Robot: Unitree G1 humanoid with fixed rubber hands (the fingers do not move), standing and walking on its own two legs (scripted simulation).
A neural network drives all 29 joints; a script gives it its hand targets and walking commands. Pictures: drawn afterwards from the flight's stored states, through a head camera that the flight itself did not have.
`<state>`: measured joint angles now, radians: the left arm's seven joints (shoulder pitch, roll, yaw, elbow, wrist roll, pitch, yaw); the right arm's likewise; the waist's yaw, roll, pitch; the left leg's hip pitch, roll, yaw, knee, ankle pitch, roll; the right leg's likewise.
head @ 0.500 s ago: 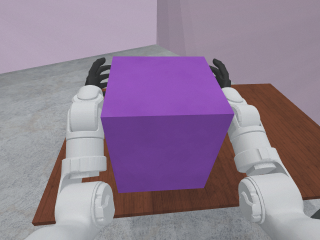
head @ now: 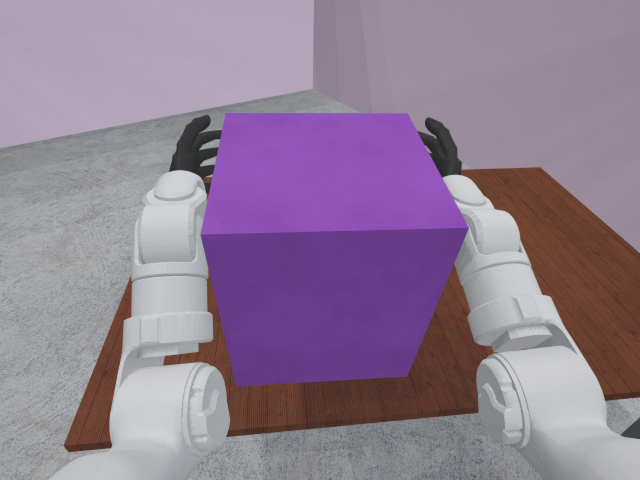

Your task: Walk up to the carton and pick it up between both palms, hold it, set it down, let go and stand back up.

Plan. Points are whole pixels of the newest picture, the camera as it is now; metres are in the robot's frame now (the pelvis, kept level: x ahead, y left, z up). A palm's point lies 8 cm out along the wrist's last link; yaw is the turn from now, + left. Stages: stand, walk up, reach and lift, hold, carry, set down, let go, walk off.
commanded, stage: hold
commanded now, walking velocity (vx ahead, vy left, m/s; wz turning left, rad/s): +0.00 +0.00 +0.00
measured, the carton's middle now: (321, 251) +0.33 +0.00 +0.18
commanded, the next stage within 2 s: set down in 0.22 s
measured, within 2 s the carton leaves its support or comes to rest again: neither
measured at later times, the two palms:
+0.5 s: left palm (186, 174) +0.37 +0.15 +0.26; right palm (447, 171) +0.37 -0.15 +0.26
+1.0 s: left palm (218, 189) +0.42 +0.13 +0.21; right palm (442, 221) +0.39 -0.17 +0.18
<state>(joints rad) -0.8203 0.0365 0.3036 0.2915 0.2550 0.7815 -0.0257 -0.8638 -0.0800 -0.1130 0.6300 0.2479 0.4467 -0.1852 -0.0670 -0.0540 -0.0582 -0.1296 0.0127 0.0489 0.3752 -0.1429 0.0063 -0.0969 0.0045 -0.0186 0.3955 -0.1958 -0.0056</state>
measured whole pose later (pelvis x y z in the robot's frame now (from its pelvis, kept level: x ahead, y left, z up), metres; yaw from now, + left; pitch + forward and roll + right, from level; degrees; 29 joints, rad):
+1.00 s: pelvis +0.02 +0.00 +0.00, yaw +0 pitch -7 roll +0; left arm -0.75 0.00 0.30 0.33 0.32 0.46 -0.11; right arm -0.66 0.02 -0.19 0.61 0.05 0.06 -0.13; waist -0.09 -0.09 0.06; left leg -0.06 0.01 0.05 0.37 -0.18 0.01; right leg -0.02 0.00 -0.02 0.38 -0.23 -0.01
